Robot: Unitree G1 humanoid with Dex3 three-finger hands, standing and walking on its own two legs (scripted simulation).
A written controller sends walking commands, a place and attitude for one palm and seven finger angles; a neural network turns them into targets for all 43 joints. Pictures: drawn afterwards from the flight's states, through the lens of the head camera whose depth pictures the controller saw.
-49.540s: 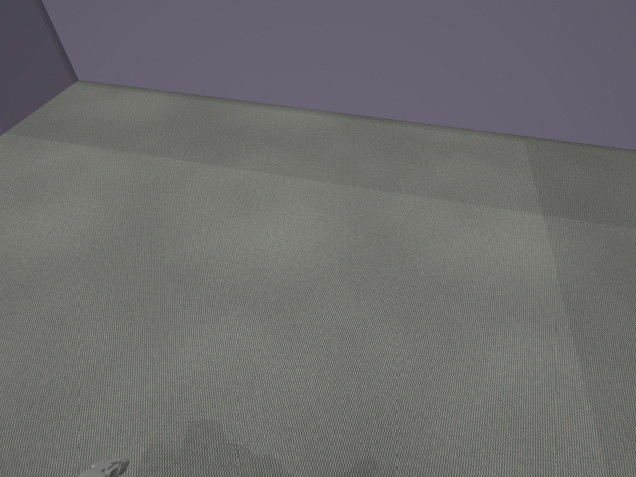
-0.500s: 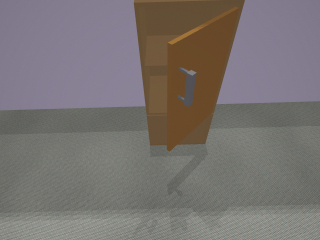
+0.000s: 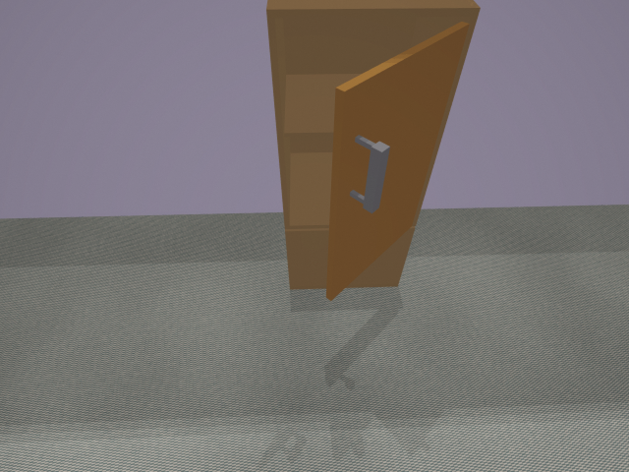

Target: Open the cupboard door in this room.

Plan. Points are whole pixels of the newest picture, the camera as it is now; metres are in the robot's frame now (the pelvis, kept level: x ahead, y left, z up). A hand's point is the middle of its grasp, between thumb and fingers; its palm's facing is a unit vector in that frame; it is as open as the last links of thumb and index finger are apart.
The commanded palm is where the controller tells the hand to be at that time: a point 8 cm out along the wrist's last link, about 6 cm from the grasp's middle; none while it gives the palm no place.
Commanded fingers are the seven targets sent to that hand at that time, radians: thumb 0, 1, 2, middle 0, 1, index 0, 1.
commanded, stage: look to check the result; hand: left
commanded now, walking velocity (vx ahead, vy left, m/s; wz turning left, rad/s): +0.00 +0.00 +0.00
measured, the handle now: (366, 174) +0.61 -0.06 +0.02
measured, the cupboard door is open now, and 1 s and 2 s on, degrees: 44 44 44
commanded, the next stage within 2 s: walk to a spot facing it in 0.58 s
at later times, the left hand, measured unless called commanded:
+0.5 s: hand out of the picture +0.00 +0.17 -0.18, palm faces +0.02 -0.98 -0.17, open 7.4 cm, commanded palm none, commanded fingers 0.00 0.90 0.90 -0.20 -0.30 -0.20 -0.30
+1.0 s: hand out of the picture +0.03 +0.19 -0.18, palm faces -0.07 -0.98 -0.21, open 7.4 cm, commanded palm none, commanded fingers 0.00 0.90 0.90 -0.20 -0.30 -0.20 -0.30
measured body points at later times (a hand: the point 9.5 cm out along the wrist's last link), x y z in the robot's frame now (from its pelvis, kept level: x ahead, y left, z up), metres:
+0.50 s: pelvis +0.01 +0.01 +0.00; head +0.02 +0.01 +0.45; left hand +0.00 +0.22 -0.16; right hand -0.01 -0.19 -0.17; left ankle -0.01 +0.09 -0.74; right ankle -0.01 -0.11 -0.74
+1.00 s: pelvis +0.01 +0.01 -0.01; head +0.05 -0.01 +0.44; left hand +0.04 +0.24 -0.17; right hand -0.01 -0.21 -0.18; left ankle -0.01 +0.09 -0.74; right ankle -0.02 -0.10 -0.73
